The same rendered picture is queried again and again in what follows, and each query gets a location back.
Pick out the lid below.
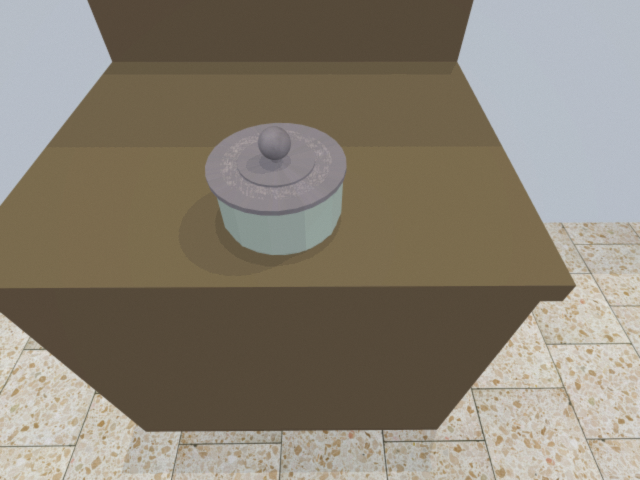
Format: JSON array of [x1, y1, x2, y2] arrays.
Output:
[[205, 123, 347, 216]]

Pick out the knob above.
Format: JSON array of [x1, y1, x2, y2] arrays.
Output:
[[258, 126, 291, 160]]

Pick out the table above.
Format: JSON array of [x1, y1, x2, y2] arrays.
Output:
[[0, 0, 576, 432]]

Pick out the pot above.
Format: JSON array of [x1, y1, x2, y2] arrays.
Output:
[[217, 183, 343, 255]]

